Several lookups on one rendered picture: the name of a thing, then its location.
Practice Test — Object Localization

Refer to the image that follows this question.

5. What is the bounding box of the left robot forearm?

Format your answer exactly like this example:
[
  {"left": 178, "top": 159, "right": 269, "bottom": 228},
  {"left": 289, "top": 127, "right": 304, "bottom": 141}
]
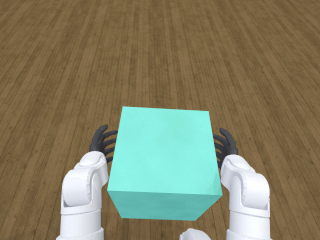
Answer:
[{"left": 56, "top": 151, "right": 109, "bottom": 240}]

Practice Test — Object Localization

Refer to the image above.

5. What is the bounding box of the robot right thigh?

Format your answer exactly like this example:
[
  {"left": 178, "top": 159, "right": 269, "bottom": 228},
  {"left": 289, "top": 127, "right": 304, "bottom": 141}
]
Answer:
[{"left": 179, "top": 229, "right": 211, "bottom": 240}]

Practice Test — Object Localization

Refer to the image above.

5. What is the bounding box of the right robot hand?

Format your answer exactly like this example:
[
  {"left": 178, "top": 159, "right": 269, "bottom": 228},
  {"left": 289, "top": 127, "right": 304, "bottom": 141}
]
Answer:
[{"left": 212, "top": 128, "right": 238, "bottom": 170}]

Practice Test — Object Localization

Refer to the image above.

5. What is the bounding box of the carton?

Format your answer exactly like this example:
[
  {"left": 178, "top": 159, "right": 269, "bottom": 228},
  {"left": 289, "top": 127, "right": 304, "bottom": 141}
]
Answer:
[{"left": 107, "top": 106, "right": 223, "bottom": 221}]

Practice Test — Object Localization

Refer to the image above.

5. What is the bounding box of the left robot hand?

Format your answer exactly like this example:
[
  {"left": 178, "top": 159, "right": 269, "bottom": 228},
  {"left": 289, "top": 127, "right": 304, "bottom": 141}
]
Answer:
[{"left": 89, "top": 124, "right": 118, "bottom": 164}]

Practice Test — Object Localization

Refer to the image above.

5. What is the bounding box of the right robot forearm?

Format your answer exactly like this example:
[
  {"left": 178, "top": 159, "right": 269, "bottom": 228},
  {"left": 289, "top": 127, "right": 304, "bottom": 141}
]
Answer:
[{"left": 220, "top": 154, "right": 272, "bottom": 240}]

